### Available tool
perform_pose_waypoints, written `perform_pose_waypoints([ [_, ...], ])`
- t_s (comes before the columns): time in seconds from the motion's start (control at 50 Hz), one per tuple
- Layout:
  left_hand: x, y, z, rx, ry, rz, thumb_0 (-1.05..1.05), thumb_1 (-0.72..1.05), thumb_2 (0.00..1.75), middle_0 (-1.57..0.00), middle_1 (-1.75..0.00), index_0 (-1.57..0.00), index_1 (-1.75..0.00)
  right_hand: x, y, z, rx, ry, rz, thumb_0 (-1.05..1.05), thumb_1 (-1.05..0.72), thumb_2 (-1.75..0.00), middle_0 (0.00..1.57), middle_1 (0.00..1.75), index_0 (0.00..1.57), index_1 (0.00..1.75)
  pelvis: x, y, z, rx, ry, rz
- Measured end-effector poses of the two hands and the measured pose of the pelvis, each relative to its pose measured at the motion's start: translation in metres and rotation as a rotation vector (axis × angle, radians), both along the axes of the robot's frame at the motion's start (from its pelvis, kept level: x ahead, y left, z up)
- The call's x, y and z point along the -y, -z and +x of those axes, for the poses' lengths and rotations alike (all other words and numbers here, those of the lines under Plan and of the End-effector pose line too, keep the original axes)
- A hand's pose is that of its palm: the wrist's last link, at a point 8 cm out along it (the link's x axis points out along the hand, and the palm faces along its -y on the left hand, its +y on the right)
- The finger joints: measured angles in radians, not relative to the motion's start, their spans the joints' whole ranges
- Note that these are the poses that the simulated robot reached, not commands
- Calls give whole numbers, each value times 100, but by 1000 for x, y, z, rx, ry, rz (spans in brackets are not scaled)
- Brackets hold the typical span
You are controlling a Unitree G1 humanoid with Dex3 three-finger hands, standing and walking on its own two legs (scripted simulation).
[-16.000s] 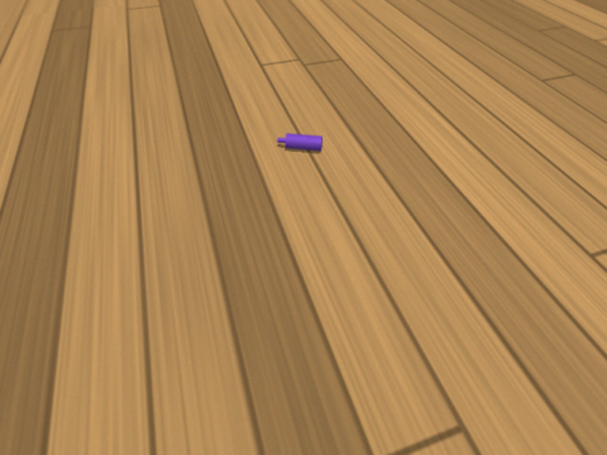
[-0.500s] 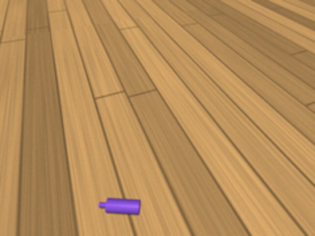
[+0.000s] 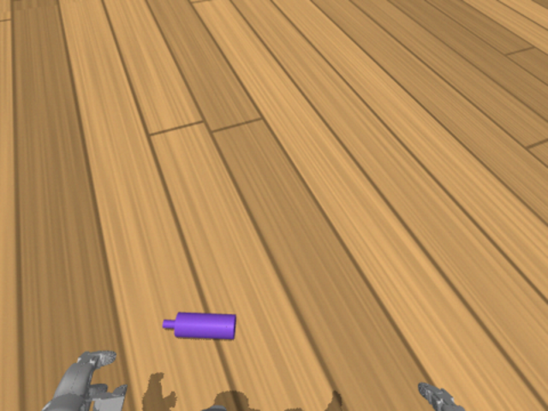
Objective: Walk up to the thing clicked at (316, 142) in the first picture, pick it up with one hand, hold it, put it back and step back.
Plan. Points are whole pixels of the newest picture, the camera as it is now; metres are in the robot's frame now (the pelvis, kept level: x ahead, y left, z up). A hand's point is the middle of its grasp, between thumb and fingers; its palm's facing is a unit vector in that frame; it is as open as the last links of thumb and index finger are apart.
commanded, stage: rise first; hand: left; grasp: from above
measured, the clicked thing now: (199, 325) +0.43 +0.23 -0.72
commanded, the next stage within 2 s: none
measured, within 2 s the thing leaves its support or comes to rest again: neither
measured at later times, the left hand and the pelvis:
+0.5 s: hand out of the picture +0.14 +0.26 -0.21, palm faces -0.15 -0.89 -0.44, open 14.0 cm; pelvis +0.00 +0.00 -0.07, yaw +0 degrees
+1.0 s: hand (139, 385) +0.21 +0.29 -0.37, palm faces -0.43 -0.58 -0.69, open 14.2 cm; pelvis -0.05 +0.00 -0.22, yaw -2 degrees
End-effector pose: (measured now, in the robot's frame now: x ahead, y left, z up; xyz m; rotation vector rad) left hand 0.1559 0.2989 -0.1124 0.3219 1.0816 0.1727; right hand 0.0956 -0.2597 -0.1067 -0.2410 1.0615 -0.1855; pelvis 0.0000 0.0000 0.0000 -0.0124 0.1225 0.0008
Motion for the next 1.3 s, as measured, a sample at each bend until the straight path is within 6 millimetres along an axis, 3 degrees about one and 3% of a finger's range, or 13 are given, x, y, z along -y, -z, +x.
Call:
perform_pose_waypoints([
  [0.18,-2,21,-10,-84,29,49,1,-17,100,-7,-100,-8,-100,-10,15,17,88,-11,24,1,-93,-91,20,30,20,30,-3,23,4,-81,5,-7],
  [0.3,-6,39,-16,-69,56,78,0,-41,101,-7,-105,-7,-105,-8,30,40,149,-41,-5,1,-93,-91,20,30,20,30,-3,47,5,-134,1,-11],
  [0.46,-3,53,-17,-61,111,104,0,-49,100,-7,-106,-6,-106,-13,42,66,220,-82,-17,1,-91,-91,20,30,20,30,-3,68,4,-185,-2,-22],
  [0.6,-5,68,-21,-67,149,137,0,-52,99,-7,-106,-7,-106,-19,57,77,258,-116,-7,1,-90,-90,20,30,20,30,-3,87,1,-232,-3,-28],
  [0.7,-6,84,-21,-57,201,170,0,-54,98,-8,-106,-8,-106,-21,75,79,270,-136,2,1,-91,-91,20,30,20,30,-4,105,-5,-268,-4,-33],
  [0.78,-10,110,-11,-46,281,216,0,-56,98,-8,-105,-8,-105,-20,100,77,270,-160,1,1,-91,-91,20,30,20,30,-4,129,-14,-310,-2,-32],
  [0.9,-13,161,22,22,457,314,0,-57,99,-8,-105,-8,-105,-11,157,66,235,-179,-10,1,-91,-91,20,30,20,30,-3,179,-31,-381,6,-29],
  [1.02,-13,211,64,103,606,434,0,-57,100,-9,-105,-9,-106,0,224,42,154,-165,-15,1,-92,-91,20,30,20,30,-1,232,-50,-439,18,-31],
  [1.16,-11,262,103,143,747,539,0,-57,101,-10,-106,-10,-106,7,297,-5,6,-133,0,1,-94,-91,20,30,20,29,1,286,-68,-472,32,-36],
  [1.3,-9,302,127,170,862,610,0,-56,102,-9,-106,-10,-106,11,346,-59,-133,-85,4,1,-93,-91,20,30,20,29,1,329,-83,-469,46,-43],
])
